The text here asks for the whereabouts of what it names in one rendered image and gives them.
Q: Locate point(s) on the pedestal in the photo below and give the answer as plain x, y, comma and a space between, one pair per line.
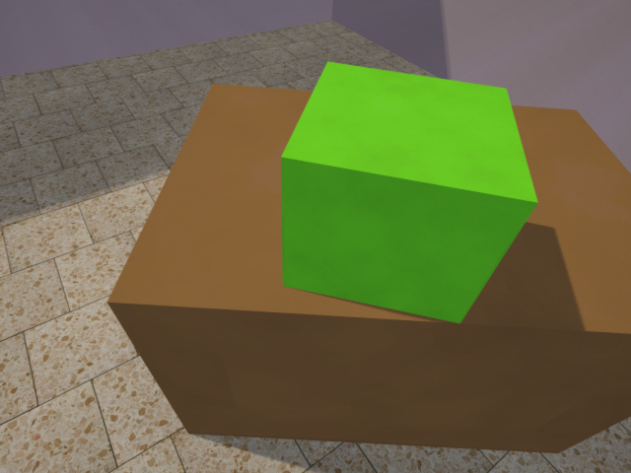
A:
540, 362

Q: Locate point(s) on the carton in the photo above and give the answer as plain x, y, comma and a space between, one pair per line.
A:
402, 191

